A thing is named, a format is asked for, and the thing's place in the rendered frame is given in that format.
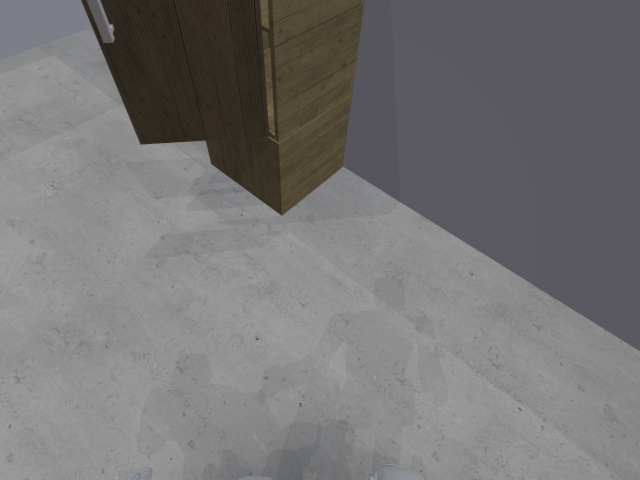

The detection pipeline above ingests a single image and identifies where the handle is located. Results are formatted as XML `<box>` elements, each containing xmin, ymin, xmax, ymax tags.
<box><xmin>87</xmin><ymin>0</ymin><xmax>115</xmax><ymax>43</ymax></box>

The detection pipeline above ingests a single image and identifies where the cupboard door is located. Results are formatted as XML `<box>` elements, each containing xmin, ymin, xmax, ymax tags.
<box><xmin>81</xmin><ymin>0</ymin><xmax>269</xmax><ymax>145</ymax></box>

